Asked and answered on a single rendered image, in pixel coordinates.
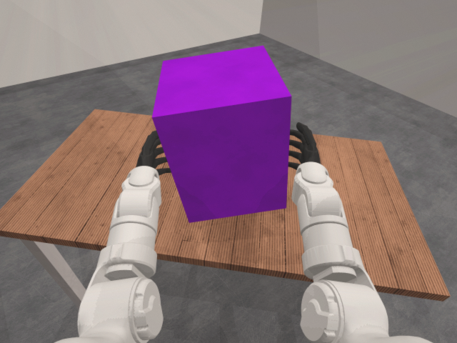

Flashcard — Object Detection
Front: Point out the robot right forearm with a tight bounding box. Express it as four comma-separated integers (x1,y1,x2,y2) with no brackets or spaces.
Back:
291,161,388,316

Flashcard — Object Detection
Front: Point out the robot left forearm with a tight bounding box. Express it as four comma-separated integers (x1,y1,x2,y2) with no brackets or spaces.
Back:
78,166,161,332

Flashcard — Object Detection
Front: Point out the right robot upper arm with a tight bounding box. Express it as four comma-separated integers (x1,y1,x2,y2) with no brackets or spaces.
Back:
300,279,433,343

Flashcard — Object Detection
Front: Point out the left robot upper arm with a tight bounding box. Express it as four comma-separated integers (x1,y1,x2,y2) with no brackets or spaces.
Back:
54,277,164,343

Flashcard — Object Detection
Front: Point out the robot right hand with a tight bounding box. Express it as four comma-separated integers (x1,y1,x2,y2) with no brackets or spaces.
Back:
288,122,321,170

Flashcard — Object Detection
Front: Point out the carton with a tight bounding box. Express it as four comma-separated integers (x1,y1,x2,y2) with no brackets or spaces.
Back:
152,46,291,223

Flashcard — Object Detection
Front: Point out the table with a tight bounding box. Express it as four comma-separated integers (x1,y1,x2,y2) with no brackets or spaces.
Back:
0,109,451,308

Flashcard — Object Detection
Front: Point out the robot left hand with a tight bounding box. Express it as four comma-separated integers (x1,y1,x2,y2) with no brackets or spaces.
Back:
136,131,171,175

